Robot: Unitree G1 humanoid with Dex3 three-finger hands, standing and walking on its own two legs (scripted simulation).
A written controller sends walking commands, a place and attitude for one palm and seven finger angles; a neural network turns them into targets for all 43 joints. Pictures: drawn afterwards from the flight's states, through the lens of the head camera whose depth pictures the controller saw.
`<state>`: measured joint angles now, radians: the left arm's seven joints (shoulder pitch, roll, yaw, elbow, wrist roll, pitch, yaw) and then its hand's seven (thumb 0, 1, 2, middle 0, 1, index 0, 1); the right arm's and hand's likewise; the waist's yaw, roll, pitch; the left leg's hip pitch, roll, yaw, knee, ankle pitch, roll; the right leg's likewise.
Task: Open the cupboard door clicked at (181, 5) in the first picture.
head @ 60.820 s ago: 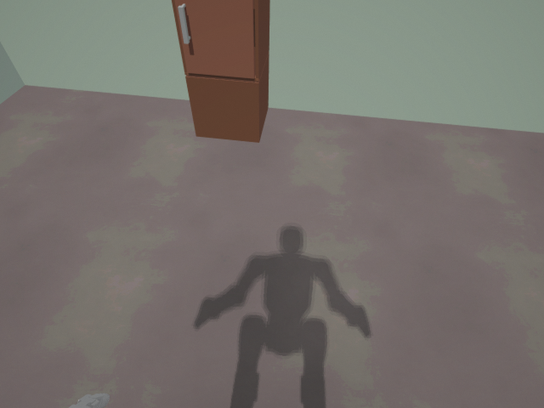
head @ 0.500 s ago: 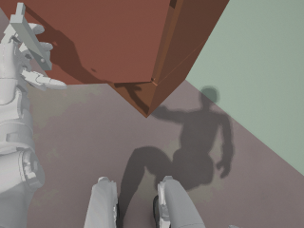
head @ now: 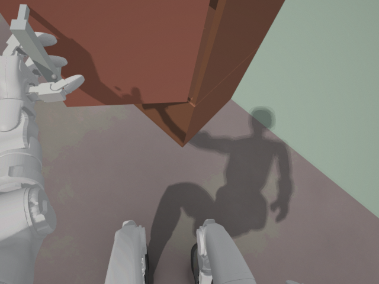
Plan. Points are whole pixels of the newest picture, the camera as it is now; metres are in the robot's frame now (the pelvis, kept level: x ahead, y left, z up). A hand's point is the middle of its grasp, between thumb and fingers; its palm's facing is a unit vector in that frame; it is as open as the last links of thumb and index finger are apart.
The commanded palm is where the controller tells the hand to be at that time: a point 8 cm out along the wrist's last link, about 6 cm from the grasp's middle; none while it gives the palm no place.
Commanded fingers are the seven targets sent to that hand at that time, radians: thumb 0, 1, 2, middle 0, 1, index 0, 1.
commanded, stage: close the thumb around the handle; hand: left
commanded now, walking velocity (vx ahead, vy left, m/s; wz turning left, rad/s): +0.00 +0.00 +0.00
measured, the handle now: (42, 51) +0.56 +0.26 +0.05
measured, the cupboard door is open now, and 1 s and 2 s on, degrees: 49 70 98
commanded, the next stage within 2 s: pull the door open along its arc in 0.32 s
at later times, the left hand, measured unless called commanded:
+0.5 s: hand (55, 76) +0.51 +0.23 +0.04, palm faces +0.07 -1.00 -0.01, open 5.7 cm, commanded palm +0.48 +0.26 +0.04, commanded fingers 0.00 0.90 0.90 -0.40 -1.35 -0.40 -1.35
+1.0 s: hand (76, 127) +0.40 +0.18 +0.05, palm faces +0.27 -0.96 +0.07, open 6.0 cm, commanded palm +0.33 +0.24 +0.04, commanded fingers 0.00 0.90 0.90 -0.40 -1.35 -0.40 -1.35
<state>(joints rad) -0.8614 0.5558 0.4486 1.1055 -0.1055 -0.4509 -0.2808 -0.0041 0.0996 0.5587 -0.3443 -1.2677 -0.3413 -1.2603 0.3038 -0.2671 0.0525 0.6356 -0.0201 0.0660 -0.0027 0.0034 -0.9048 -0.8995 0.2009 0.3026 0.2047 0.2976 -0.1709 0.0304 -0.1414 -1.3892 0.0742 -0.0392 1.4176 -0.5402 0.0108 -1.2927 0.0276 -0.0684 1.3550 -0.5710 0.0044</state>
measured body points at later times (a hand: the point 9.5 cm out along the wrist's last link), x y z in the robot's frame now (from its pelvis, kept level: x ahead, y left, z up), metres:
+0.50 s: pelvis +0.00 +0.00 +0.00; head +0.17 +0.04 +0.42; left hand +0.50 +0.29 +0.05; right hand +0.04 -0.27 -0.11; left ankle +0.05 +0.11 -0.59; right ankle +0.03 -0.13 -0.59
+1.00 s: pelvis +0.03 +0.01 +0.03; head +0.15 +0.03 +0.47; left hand +0.38 +0.23 +0.05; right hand +0.15 -0.24 -0.08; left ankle +0.05 +0.11 -0.59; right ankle +0.03 -0.13 -0.59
